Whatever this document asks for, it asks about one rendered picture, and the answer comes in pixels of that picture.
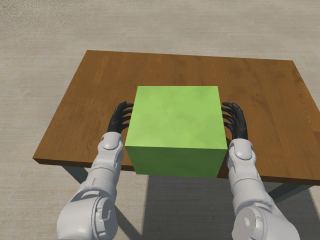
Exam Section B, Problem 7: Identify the robot right forearm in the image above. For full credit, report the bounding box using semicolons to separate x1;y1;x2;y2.
226;138;288;221

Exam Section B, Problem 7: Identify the table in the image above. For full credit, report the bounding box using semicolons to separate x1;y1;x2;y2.
32;50;320;204

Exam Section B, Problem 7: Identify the robot left hand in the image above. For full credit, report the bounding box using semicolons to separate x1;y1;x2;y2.
107;101;134;134

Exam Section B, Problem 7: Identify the robot left forearm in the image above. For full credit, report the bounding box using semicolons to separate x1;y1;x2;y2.
56;131;124;239

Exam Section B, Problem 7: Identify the right robot upper arm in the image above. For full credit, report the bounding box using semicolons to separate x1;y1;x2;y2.
231;206;300;240

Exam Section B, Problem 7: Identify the carton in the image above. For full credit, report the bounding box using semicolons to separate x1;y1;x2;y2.
124;86;228;178

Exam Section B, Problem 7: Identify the left robot upper arm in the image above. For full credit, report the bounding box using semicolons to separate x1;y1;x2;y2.
51;196;118;240

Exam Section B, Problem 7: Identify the robot right hand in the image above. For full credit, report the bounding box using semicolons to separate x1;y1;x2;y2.
221;102;248;140

